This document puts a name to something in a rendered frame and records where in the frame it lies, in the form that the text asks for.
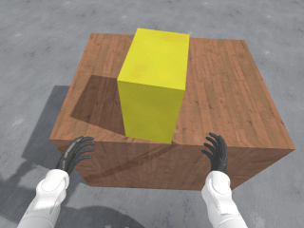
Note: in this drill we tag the pedestal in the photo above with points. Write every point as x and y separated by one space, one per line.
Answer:
224 94

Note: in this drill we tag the carton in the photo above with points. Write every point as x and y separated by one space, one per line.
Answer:
152 83

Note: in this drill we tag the robot right hand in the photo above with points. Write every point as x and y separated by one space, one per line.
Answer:
219 159

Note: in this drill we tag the robot left hand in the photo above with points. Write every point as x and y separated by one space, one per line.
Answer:
71 155

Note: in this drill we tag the right robot forearm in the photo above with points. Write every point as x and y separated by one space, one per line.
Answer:
217 194

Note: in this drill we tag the left robot forearm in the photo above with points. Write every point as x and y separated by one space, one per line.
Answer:
45 207

